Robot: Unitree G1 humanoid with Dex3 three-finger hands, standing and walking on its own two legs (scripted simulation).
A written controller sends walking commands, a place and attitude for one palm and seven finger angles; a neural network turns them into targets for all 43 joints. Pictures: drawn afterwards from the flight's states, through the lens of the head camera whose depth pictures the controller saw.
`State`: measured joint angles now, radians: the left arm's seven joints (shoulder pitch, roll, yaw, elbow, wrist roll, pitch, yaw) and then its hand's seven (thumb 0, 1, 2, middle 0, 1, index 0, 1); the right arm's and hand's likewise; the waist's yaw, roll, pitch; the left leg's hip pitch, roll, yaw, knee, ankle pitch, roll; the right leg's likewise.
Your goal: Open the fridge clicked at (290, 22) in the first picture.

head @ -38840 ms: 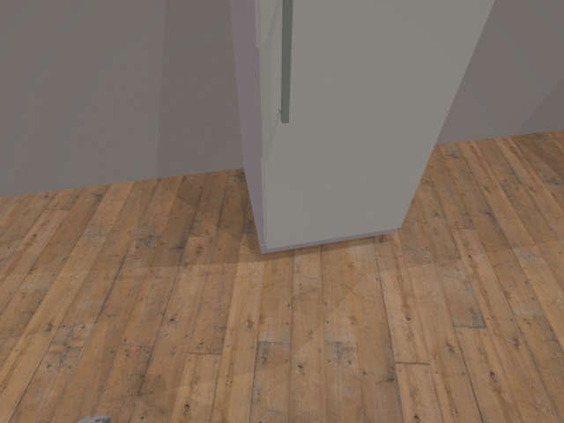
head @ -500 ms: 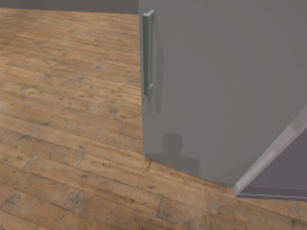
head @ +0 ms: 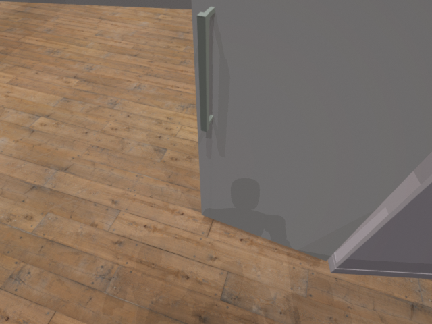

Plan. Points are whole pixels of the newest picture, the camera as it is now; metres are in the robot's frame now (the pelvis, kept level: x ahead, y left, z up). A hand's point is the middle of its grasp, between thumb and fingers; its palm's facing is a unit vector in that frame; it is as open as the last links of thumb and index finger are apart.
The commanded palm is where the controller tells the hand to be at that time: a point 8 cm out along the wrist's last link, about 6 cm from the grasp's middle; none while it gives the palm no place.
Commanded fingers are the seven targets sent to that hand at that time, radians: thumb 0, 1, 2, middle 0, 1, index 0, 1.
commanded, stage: look to check the result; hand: left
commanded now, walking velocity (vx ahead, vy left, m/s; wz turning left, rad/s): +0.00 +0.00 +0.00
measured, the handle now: (207, 78) +0.65 +0.06 +0.11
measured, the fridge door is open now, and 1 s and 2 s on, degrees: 71 71 71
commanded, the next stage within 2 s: stand and wait in 0.08 s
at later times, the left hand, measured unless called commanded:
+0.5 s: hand out of the picture +0.10 +0.24 -0.16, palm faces -0.03 -0.95 -0.32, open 7.3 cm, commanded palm none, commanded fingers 0.00 0.90 0.90 -0.20 -0.30 -0.20 -0.30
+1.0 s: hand out of the picture +0.10 +0.23 -0.16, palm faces -0.04 -0.94 -0.33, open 7.3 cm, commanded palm none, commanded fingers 0.00 0.90 0.90 -0.20 -0.30 -0.20 -0.30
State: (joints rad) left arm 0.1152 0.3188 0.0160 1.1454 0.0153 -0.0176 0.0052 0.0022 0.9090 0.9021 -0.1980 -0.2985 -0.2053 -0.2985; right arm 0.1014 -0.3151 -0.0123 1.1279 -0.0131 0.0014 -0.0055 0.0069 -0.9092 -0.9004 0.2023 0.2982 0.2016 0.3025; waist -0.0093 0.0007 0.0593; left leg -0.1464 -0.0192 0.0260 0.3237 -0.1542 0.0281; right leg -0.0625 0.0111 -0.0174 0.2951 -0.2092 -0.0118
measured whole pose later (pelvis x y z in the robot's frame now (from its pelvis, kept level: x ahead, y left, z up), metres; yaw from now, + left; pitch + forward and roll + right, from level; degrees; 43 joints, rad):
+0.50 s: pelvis +0.02 +0.00 +0.00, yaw +0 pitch -1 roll +0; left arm 0.09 0.32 0.01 1.13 0.02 -0.02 0.01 0.00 0.91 0.90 -0.20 -0.30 -0.21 -0.30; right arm 0.09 -0.32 -0.01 1.13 -0.01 0.00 -0.01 0.01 -0.91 -0.90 0.20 0.30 0.20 0.30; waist -0.01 -0.01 0.05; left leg -0.12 -0.02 0.03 0.30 -0.17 0.02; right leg -0.04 0.01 -0.01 0.28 -0.22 -0.02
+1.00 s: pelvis +0.02 -0.01 +0.00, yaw -1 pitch -2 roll +0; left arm 0.10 0.32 0.01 1.13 0.01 -0.02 0.01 0.00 0.91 0.90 -0.20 -0.30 -0.21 -0.30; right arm 0.10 -0.32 -0.01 1.13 -0.01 0.00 -0.01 0.01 -0.91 -0.90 0.20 0.30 0.20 0.30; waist -0.01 0.00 0.05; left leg -0.10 -0.01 0.03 0.30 -0.17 0.01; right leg -0.02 0.02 -0.01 0.26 -0.22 -0.03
